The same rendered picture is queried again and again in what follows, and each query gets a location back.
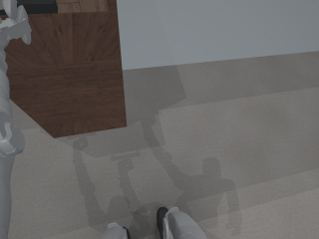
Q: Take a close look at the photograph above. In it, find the drawer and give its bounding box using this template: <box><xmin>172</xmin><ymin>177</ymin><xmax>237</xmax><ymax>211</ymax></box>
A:
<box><xmin>55</xmin><ymin>0</ymin><xmax>108</xmax><ymax>13</ymax></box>

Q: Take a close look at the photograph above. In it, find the robot right shin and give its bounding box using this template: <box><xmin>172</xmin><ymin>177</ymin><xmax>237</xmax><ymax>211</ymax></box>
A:
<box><xmin>162</xmin><ymin>207</ymin><xmax>179</xmax><ymax>239</ymax></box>

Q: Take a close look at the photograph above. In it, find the handle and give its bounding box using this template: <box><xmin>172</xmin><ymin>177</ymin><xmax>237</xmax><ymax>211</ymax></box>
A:
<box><xmin>0</xmin><ymin>0</ymin><xmax>58</xmax><ymax>16</ymax></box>

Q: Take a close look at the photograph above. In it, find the cabinet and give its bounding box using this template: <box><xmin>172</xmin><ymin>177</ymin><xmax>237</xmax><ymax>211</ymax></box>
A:
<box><xmin>0</xmin><ymin>0</ymin><xmax>127</xmax><ymax>138</ymax></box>

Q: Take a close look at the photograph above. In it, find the robot left hand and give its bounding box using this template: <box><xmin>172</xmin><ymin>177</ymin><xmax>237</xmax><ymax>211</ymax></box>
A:
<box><xmin>0</xmin><ymin>0</ymin><xmax>32</xmax><ymax>50</ymax></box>

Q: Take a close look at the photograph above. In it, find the robot right thigh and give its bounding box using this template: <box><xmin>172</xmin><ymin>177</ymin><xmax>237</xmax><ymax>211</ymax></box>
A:
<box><xmin>162</xmin><ymin>211</ymin><xmax>207</xmax><ymax>239</ymax></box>

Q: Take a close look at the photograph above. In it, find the left robot forearm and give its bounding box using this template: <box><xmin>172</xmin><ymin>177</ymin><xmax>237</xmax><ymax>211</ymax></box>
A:
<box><xmin>0</xmin><ymin>45</ymin><xmax>13</xmax><ymax>119</ymax></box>

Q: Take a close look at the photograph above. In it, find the robot left upper arm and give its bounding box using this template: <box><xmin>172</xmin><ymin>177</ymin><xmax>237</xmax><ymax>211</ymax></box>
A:
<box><xmin>0</xmin><ymin>111</ymin><xmax>25</xmax><ymax>239</ymax></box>

